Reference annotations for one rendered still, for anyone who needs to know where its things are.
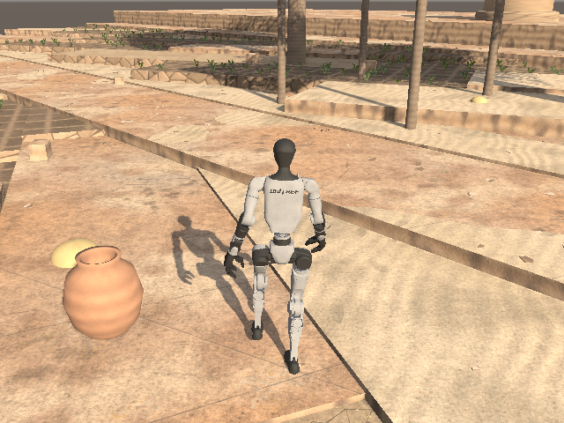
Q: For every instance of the left robot forearm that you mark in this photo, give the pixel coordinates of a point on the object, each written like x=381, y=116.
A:
x=238, y=238

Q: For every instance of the robot right upper arm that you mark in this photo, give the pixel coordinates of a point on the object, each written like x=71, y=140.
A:
x=311, y=186

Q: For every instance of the humanoid robot torso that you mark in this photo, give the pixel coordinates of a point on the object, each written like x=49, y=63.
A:
x=283, y=202

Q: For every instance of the right robot hand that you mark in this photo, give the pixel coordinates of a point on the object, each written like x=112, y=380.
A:
x=314, y=240

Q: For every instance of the robot right shin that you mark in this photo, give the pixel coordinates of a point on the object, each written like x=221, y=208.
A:
x=295, y=326

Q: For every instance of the right robot forearm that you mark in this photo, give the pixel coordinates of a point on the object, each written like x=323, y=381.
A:
x=320, y=230

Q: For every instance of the robot left upper arm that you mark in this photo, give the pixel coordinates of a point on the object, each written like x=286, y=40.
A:
x=255, y=185

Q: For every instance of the left robot hand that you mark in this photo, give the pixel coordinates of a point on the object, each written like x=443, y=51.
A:
x=229, y=264

